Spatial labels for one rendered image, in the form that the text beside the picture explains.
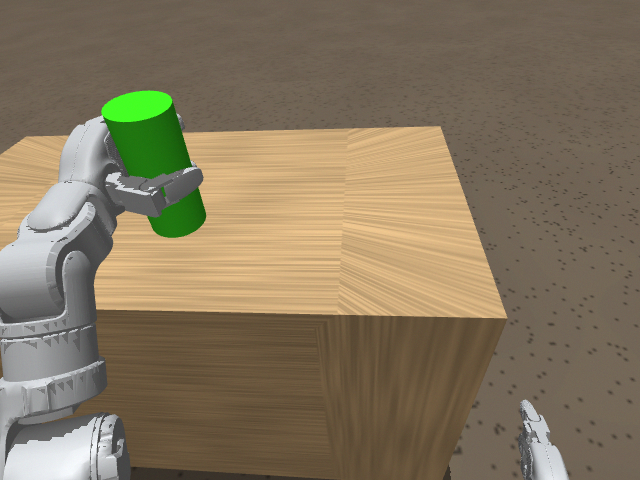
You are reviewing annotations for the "can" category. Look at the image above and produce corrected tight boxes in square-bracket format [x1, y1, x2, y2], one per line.
[101, 91, 206, 238]

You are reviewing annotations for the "left robot arm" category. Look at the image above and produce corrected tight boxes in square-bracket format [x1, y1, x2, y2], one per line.
[0, 181, 131, 480]

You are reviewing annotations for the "right robot hand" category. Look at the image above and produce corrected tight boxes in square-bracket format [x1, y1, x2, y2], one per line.
[518, 400, 569, 480]

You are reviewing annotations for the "left robot hand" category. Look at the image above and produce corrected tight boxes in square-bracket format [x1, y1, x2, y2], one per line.
[58, 113, 203, 218]

